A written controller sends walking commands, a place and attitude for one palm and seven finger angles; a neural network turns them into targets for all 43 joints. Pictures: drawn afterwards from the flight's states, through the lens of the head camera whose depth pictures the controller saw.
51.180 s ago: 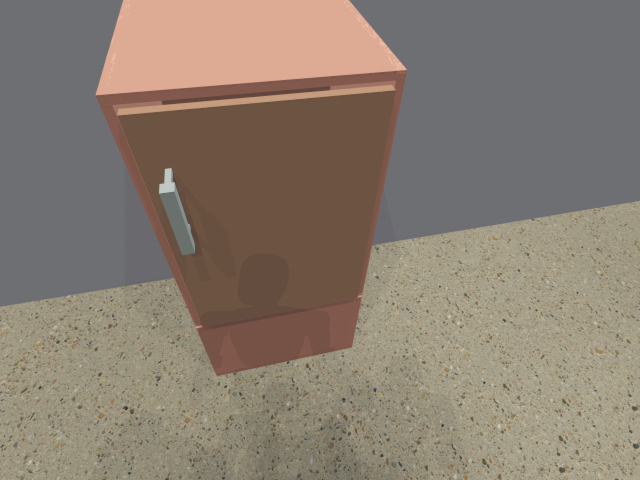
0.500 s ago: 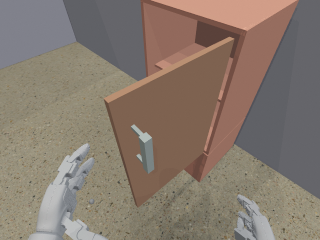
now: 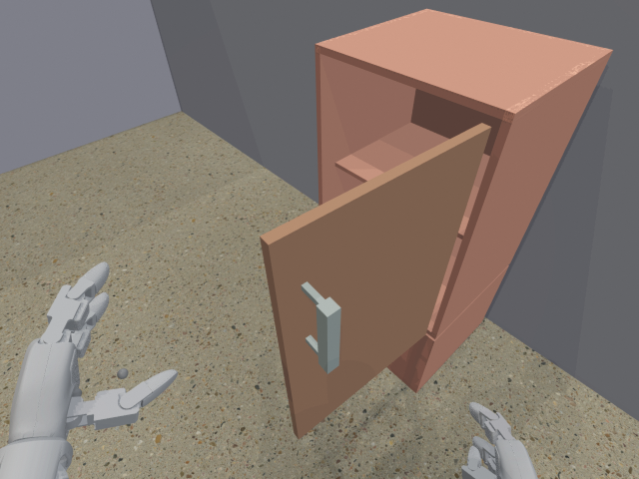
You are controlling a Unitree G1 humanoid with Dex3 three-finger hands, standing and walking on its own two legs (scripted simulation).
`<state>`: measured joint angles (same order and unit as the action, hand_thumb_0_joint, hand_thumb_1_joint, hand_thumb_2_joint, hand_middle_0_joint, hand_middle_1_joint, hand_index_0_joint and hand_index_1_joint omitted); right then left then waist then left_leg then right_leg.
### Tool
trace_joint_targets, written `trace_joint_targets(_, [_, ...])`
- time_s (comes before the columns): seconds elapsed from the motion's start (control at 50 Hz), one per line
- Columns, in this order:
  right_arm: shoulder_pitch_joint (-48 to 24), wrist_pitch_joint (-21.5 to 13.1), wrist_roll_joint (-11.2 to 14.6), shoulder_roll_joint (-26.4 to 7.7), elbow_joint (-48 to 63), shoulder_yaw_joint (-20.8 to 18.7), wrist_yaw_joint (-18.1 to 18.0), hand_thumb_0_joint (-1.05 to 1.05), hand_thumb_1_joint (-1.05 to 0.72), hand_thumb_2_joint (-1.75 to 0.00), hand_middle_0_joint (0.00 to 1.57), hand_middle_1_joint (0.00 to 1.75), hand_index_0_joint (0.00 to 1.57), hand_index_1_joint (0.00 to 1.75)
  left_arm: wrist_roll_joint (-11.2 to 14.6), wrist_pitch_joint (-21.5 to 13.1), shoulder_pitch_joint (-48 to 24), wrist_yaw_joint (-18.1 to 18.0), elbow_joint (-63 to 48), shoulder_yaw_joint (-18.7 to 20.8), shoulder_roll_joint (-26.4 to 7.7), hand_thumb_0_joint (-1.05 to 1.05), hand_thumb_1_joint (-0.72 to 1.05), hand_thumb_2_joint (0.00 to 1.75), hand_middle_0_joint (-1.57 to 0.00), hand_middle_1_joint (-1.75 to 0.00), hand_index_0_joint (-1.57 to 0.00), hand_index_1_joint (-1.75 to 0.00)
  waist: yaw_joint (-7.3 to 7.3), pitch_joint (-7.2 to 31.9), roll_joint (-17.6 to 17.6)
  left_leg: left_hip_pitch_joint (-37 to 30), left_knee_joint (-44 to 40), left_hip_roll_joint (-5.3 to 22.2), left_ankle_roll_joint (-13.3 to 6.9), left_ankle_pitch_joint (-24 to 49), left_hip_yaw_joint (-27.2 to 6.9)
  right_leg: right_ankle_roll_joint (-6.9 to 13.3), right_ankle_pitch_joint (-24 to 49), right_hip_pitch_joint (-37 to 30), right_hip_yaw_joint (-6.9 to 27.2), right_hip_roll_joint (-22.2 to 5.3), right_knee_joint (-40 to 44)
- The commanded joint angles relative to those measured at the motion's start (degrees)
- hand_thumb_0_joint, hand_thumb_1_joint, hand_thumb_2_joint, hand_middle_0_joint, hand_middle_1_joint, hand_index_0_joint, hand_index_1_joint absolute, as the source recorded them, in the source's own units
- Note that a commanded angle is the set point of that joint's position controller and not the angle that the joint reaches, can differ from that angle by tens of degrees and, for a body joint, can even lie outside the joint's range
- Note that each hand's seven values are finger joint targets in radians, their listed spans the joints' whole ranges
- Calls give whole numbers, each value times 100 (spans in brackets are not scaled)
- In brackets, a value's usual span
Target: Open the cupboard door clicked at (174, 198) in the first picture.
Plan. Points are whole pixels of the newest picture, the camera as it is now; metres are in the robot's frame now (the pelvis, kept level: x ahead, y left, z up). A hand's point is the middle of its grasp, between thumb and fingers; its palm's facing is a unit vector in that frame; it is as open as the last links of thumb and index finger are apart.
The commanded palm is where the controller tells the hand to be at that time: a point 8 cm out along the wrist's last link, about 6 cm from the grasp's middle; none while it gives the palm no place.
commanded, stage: draw the hand back to the body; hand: left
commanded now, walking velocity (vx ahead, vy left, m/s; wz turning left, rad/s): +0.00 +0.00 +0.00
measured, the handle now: (319, 328) +0.32 +0.04 +0.02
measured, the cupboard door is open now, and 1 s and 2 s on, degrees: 86 86 86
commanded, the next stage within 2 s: step back with the hand held close in 0.66 s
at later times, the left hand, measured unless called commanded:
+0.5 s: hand (62, 337) +0.19 +0.27 +0.17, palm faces +0.45 -0.82 -0.37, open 7.7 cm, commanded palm +0.14 +0.31 +0.18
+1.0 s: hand (88, 334) +0.20 +0.25 +0.17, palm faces +0.39 -0.80 -0.45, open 7.4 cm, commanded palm +0.14 +0.29 +0.19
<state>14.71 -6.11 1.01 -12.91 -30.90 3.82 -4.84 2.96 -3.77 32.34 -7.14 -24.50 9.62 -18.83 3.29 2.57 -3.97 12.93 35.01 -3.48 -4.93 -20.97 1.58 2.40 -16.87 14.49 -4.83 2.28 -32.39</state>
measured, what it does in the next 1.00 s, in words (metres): stands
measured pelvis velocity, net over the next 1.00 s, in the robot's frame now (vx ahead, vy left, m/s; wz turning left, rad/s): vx -0.01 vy -0.01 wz -0.03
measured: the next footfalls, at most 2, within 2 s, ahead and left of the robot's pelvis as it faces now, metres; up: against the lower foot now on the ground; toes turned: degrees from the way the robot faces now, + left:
none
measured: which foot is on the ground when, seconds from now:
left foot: down 0.00-1.00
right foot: down 0.00-1.00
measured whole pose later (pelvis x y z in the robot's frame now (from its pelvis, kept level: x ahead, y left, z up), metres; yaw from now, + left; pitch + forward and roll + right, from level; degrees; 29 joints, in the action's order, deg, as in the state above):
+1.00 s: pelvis -0.01 -0.01 +0.01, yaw -2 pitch -1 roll -1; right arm 10.4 -3.3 0.5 -14.6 -33.4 1.0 -2.9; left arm 2.9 -9.1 28.4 -6.7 -23.0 21.7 -20.9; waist 1.2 -1.1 -3.4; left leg 10.9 27.3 -2.4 -4.1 -15.8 2.7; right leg 3.3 -10.5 12.3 -3.4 3.7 -23.4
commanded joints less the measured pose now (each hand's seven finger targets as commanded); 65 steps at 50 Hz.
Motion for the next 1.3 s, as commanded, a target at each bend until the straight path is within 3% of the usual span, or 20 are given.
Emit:
trace_joint_targets(0.0, [-805, -381, -4, -656, 792, -312, -15, 0, -90, -90, 20, 30, 20, 30, 24, -402, -523, -96, -1144, 854, -846, 0, 44, 70, -18, -30, -18, -30, -8, 57, 17, 21, -1080, 632, 547, 1938, -789, -11, 845, -540, 390, -247, 602])
trace_joint_targets(0.12, [-897, -337, -24, -674, 663, -360, 66, 0, -90, -90, 20, 30, 20, 30, 82, -432, -677, -61, -1082, 1261, -973, 0, 65, 80, -19, -30, -19, -30, 30, -6, 48, -182, -1358, 689, 639, 2208, -759, -6, 1048, -855, 414, -220, 802])
trace_joint_targets(0.26, [-980, -317, -25, -679, 519, -397, 97, 0, -90, -90, 20, 30, 20, 30, 115, -523, -1237, -99, -1196, 1795, -1314, 0, 90, 90, -20, -30, -20, -30, 38, 27, -282, -338, -1567, 690, 676, 2138, -774, 13, 1099, -1076, 460, -208, 986])
trace_joint_targets(0.34, [-960, -313, -32, -743, 458, -438, 174, 0, -90, -90, 20, 30, 20, 30, 106, -483, -1035, -15, -917, 1372, -873, 0, 90, 90, -20, -30, -20, -30, -9, -162, -216, -475, -1618, 775, 715, 2442, -858, -28, 1122, -921, 427, -211, 1022])
trace_joint_targets(0.46, [-1056, -218, -23, -727, 508, -481, 155, 0, -90, -90, 20, 30, 20, 30, 132, -503, -974, -17, -967, 1612, -1131, 0, 90, 90, -20, -30, -20, -30, 55, 37, 173, -307, -1633, 638, 578, 1898, -671, 5, 1138, -1245, 489, -198, 1100])
trace_joint_targets(0.56, [-1079, -294, -27, -682, 465, -431, 140, 0, -90, -90, 20, 30, 20, 30, 97, -542, -1191, -55, -1300, 1638, -1221, 0, 90, 90, -20, -30, -20, -30, 46, 103, -502, -401, -1624, 612, 619, 2049, -706, 19, 1220, -1278, 519, -214, 1117])
trace_joint_targets(0.74, [-1094, -260, -16, -677, 414, -450, 134, 0, -90, -90, 20, 30, 20, 30, 139, -489, -1048, -30, -801, 1549, -1060, 0, 90, 90, -20, -30, -20, -30, 26, -280, 103, -263, -1684, 569, 497, 1556, -607, 18, 994, -1153, 524, -205, 1254])
trace_joint_targets(0.76, [-1153, -260, -6, -687, 429, -450, 134, 0, -90, -90, 20, 30, 20, 30, 134, -520, -1403, -35, -1035, 1566, -1150, 0, 90, 90, -20, -30, -20, -30, 10, -187, 37, -301, -1660, 553, 457, 1488, -596, 17, 984, -1171, 569, -213, 1275])
trace_joint_targets(0.78, [-961, -196, 38, -784, 616, -494, 88, 0, -90, -90, 20, 30, 20, 30, 73, -760, -1911, -95, -1197, 2435, -1956, 0, 90, 90, -20, -30, -20, -30, -215, -558, 286, 156, -1528, 652, 264, 830, -706, -6, 1089, -690, 1260, -481, 1484])
trace_joint_targets(0.8, [-895, -138, 1, -711, 519, -486, 57, 0, -90, -90, 20, 30, 20, 30, 35, -862, -1912, -81, -987, 2382, -1916, 0, 90, 90, -20, -30, -20, -30, -221, -558, 315, 208, -1376, 574, 237, 661, -751, 50, 1077, -624, 1343, -674, 1579])
trace_joint_targets(0.82, [-915, -99, -16, -727, 495, -532, 62, 0, -90, -90, 20, 30, 20, 30, 53, -814, -1198, -39, -643, 2086, -1476, 0, 90, 90, -20, -30, -20, -30, -256, -454, 507, -33, -1174, 560, 219, 780, -699, 77, 1073, -412, 1501, -791, 1671])
trace_joint_targets(0.84, [-914, -63, -39, -763, 506, -539, 98, 0, -90, -90, 20, 30, 20, 30, 26, -819, -982, 1, -663, 1834, -1226, 0, 90, 90, -20, -30, -20, -30, -281, -273, 402, -138, -1052, 547, 223, 916, -627, 89, 1148, -378, 1552, -867, 1673])
trace_joint_targets(0.88, [-911, -21, -35, -801, 523, -553, 125, 0, -90, -90, 20, 30, 20, 30, 16, -872, -761, 8, -795, 1646, -1098, 0, 90, 90, -20, -30, -20, -30, -311, 36, 176, -193, -964, 590, 239, 1130, -604, 99, 1359, -411, 1506, -962, 1529])
trace_joint_targets(0.92, [-889, 10, -25, -834, 567, -579, 119, 0, -90, -90, 20, 30, 20, 30, 11, -896, -503, -22, -985, 1661, -1140, 0, 90, 90, -20, -30, -20, -30, -294, 381, -22, -128, -1026, 685, 279, 1600, -650, 105, 1992, -708, 1356, -939, 1166])
trace_joint_targets(0.98, [-886, 118, -2, -825, 677, -641, 92, 0, -90, -90, 20, 30, 20, 30, 10, -895, -273, -102, -1251, 1971, -1430, 0, 90, 90, -20, -30, -20, -30, -284, 692, 325, 36, -978, 775, 277, 2039, -681, 46, 2505, -888, 1285, -892, 821])
trace_joint_targets(1.04, [-875, 210, 29, -781, 772, -686, 49, 0, -90, -90, 20, 30, 20, 30, 39, -928, -110, -176, -1544, 2271, -1672, 0, 90, 90, -20, -30, -20, -30, -294, 957, 387, 228, -753, 765, 331, 2345, -713, 156, 3075, -1080, 1349, -1029, 511])
trace_joint_targets(1.08, [-885, 255, 29, -757, 820, -691, 23, 0, -90, -90, 20, 30, 20, 30, 49, -945, -28, -210, -1594, 2365, -1730, 0, 90, 90, -20, -30, -20, -30, -306, 863, 393, 363, -746, 777, 331, 2281, -773, 158, 2959, -923, 1381, -1019, 419])
trace_joint_targets(1.1, [-904, 265, 33, -781, 806, -704, 9, 0, -90, -90, 20, 30, 20, 30, 46, -953, 3, -230, -1637, 2412, -1767, 0, 90, 90, -20, -30, -20, -30, -302, 878, 180, 449, -776, 797, 324, 2285, -827, 155, 2888, -952, 1330, -1003, 360])
trace_joint_targets(1.18, [-864, 267, -1, -811, 859, -701, -29, 0, -90, -90, 20, 30, 20, 30, -7, -961, 112, -252, -1623, 2304, -1594, 0, 90, 90, -20, -30, -20, -30, -280, 566, -156, 1013, -1199, 1060, 176, 1915, -1108, -46, 2085, -928, 1143, -602, 45])
trace_joint_targets(1.28, [-753, 213, -86, -861, 854, -719, -60, 0, -90, -90, 20, 30, 20, 30, -121, -927, -65, -268, -1400, 2147, -1373, 0, 90, 90, -20, -30, -20, -30, -301, 132, -136, 2105, -1603, 1336, -40, 563, -1322, -137, 1109, -1123, 1106, -387, -404])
